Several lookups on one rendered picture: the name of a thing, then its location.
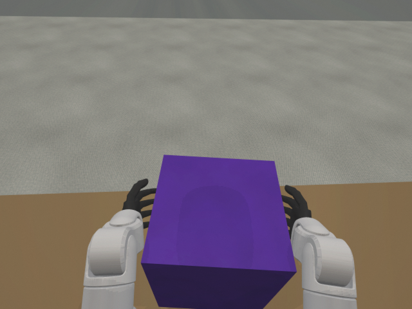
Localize robot right hand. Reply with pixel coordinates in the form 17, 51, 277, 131
281, 185, 312, 239

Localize right robot forearm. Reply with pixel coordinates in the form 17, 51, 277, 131
291, 218, 357, 309

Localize robot left hand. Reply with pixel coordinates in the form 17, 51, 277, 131
122, 179, 156, 229

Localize left robot forearm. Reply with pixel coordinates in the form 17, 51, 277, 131
81, 209, 144, 309

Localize carton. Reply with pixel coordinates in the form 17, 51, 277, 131
141, 154, 297, 309

